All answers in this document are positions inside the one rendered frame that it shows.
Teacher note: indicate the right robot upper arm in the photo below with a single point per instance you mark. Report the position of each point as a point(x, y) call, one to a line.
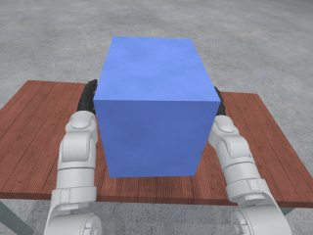
point(258, 220)

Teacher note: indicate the carton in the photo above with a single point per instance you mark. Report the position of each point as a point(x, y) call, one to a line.
point(155, 105)

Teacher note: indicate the right robot forearm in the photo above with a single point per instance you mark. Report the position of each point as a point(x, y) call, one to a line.
point(244, 184)

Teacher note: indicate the left robot upper arm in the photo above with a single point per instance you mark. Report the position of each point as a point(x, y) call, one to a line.
point(85, 223)

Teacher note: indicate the left robot forearm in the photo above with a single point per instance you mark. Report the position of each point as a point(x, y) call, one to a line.
point(76, 166)

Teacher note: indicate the left robot hand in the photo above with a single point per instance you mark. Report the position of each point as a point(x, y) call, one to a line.
point(86, 98)

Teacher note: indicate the right robot hand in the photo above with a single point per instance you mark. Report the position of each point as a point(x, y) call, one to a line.
point(222, 108)

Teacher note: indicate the table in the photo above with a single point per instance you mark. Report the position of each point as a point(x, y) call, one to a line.
point(33, 125)

